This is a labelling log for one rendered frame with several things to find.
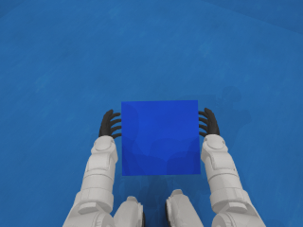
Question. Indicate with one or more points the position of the robot left upper arm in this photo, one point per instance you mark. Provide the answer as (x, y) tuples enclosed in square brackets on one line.
[(94, 219)]

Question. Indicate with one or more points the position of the right robot forearm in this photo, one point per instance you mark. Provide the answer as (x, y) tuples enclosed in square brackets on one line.
[(227, 194)]

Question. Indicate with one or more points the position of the robot left hand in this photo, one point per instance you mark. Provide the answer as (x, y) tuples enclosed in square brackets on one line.
[(106, 124)]

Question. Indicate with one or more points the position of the robot right shin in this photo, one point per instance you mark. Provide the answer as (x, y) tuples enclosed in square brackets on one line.
[(175, 192)]

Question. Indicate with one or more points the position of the robot right hand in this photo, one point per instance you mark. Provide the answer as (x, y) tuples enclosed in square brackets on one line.
[(212, 126)]

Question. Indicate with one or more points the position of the robot right upper arm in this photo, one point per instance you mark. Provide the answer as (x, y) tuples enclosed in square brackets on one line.
[(231, 219)]

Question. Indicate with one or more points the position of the carton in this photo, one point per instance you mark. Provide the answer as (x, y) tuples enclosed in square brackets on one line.
[(160, 137)]

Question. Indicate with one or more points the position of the left robot thigh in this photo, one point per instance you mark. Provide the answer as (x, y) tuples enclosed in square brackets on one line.
[(129, 214)]

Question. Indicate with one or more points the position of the left robot forearm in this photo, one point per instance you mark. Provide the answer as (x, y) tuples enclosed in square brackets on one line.
[(96, 192)]

